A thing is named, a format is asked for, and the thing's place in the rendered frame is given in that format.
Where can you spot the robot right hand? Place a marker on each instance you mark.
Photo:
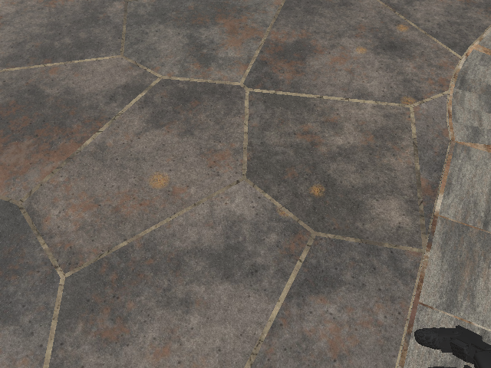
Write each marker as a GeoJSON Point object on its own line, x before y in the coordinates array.
{"type": "Point", "coordinates": [463, 343]}

